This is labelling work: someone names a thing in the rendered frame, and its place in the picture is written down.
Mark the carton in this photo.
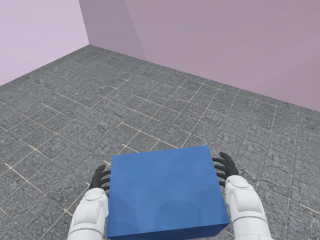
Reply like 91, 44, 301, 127
106, 145, 231, 240

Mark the robot right hand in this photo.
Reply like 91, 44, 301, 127
212, 152, 240, 187

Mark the robot left hand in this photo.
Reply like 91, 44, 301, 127
89, 164, 111, 198

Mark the robot left forearm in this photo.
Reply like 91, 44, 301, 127
67, 188, 109, 240

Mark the robot right forearm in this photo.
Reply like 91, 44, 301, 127
225, 175, 274, 240

